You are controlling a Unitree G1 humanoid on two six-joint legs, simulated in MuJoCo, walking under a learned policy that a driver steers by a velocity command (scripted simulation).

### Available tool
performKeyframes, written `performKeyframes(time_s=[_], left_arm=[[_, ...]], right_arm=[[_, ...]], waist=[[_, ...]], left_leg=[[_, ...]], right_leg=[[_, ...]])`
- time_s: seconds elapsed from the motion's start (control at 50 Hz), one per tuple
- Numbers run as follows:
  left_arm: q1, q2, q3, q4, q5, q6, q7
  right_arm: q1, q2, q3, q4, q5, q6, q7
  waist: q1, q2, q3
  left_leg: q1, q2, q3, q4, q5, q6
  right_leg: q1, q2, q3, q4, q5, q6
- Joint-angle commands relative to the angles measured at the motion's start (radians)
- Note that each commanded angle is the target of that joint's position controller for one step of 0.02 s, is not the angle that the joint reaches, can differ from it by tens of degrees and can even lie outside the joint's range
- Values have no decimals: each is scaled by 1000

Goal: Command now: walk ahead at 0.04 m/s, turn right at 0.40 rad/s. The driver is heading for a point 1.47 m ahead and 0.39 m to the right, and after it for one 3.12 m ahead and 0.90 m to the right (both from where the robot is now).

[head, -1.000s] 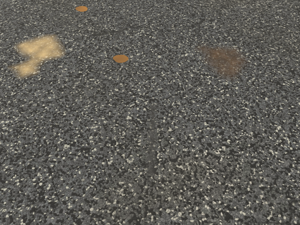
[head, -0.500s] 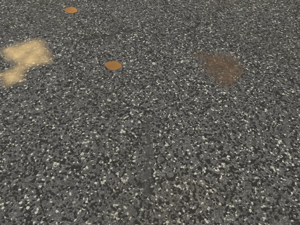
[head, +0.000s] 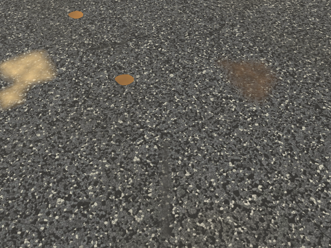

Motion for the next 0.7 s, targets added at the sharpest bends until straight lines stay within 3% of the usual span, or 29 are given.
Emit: performKeyframes(time_s=[0.02, 0.12, 0.14, 0.16, 0.18, 0.2, 0.22, 0.24, 0.26, 0.32, 0.4, 0.54, 0.58, 0.6, 0.62, 0.64, 0.66, 0.68, 0.7], left_arm=[[-17, 151, 42, -65, 2, 11, 5], [-42, 156, 57, -72, -2, 34, 5], [-64, 155, 59, -78, -9, 38, 5], [-77, 144, 58, -90, -18, 39, 5], [-32, 90, 48, -98, -33, 40, 9], [-33, 66, 48, -112, -43, 33, 15], [-71, 153, 63, -99, 7, 28, 12], [-44, 144, 68, -86, 14, 27, 1], [-3, 129, 66, -70, 20, 31, -6], [-1, 125, 63, -68, 17, 49, -17], [-112, 103, 44, -125, 4, 64, -31], [-161, 95, 26, -197, -17, 67, -47], [-156, 102, 25, -213, -17, 61, -51], [-125, 104, 27, -209, -11, 56, -54], [-37, 124, 37, -173, -4, 46, -51], [77, 205, 60, -139, 8, 28, -41], [134, 333, 83, -166, -5, 14, -37], [138, 278, 73, -152, 0, 14, -26], [75, 221, 50, -158, -4, 13, -16]], right_arm=[[76, -81, -20, -29, 8, 5, -8], [129, -74, -17, -33, 31, -10, -25], [178, -73, -17, -24, 31, -16, -29], [230, -97, -24, -20, 25, -24, -34], [223, -171, -42, -37, 14, -29, -42], [88, -252, -56, -92, 7, -29, -47], [29, -196, -46, -102, -8, -32, -43], [-6, -138, -29, -114, -6, -41, -41], [-31, -119, -23, -118, -3, -47, -36], [6, -128, -22, -135, 2, -52, -29], [137, -170, -40, -101, 0, -47, -22], [104, -228, -63, -112, -8, -40, 9], [101, -249, -73, -115, -11, -38, 18], [85, -253, -77, -119, -8, -35, 21], [83, -228, -72, -120, -11, -30, 23], [77, -151, -52, -138, -17, -24, 31], [-36, -107, -34, -229, -24, -26, 35], [-117, -177, -46, -246, -35, -34, 40], [-90, -195, -53, -233, -5, -45, 56]], waist=[[-30, -96, -68], [-41, -112, -65], [-68, -115, -65], [-89, -104, -61], [-56, 68, -84], [-33, 275, -48], [-21, 114, 14], [14, 54, -10], [43, 36, -24], [11, 91, -53], [-65, 131, -61], [-75, 185, -89], [-71, 185, -110], [-43, 157, -107], [-9, 80, -120], [37, -182, -125], [81, -348, -54], [102, -179, 26], [40, -151, 59]], left_leg=[[73, -30, 17, -30, 5, -6], [207, -76, 18, -273, -3, 25], [283, -83, 22, -401, 45, 40], [378, -56, 8, -553, 68, 57], [440, 140, -190, -681, -73, 92], [348, 393, -470, -767, -116, 195], [194, 396, -383, -746, 39, 240], [157, 324, -284, -700, 195, 222], [171, 266, -181, -664, 310, 192], [283, 217, -55, -601, 487, 184], [449, 264, -31, -551, 673, 210], [366, 302, 58, -473, 689, 196], [329, 324, 50, -484, 384, 171], [252, 318, 68, -459, 180, 141], [127, 285, 107, -360, -20, 102], [-77, 184, 231, -48, -202, 43], [-413, 2, 187, 143, -303, 2], [-436, 64, 28, 211, -191, 11], [-406, 91, 23, 194, -51, 15]], right_leg=[[-37, -270, 383, -227, -336, -116], [-53, -242, 444, -222, -314, -67], [-81, -215, 438, -212, -332, -34], [-134, -159, 402, -189, -381, 27], [-200, -81, 301, 11, -468, 79], [-334, 77, 63, 327, -476, 101], [-296, -17, 80, 509, -432, 110], [-225, -16, 88, 617, -362, 110], [-216, -21, 80, 698, -309, 118], [-278, -42, 36, 777, -291, 155], [-320, -79, 9, 623, -327, 187], [-82, -87, -90, 348, -383, 126], [3, -81, -110, 238, -371, 93], [106, -69, -118, 135, -328, 70], [270, -46, -94, 47, -330, 48], [415, -235, 203, -121, -534, -3], [433, -495, 721, -268, -747, -147], [343, -487, 687, -292, -746, -194], [290, -437, 579, -294, -720, -169]])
